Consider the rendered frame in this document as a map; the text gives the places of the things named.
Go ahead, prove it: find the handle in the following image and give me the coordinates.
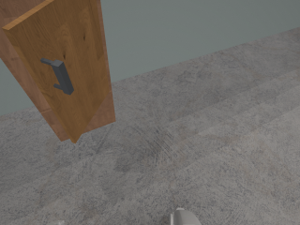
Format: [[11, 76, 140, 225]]
[[40, 57, 74, 95]]

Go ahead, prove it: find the right robot thigh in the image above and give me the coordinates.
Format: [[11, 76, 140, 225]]
[[169, 209, 202, 225]]

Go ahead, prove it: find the cupboard door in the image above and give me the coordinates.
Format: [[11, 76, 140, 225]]
[[2, 0, 110, 143]]

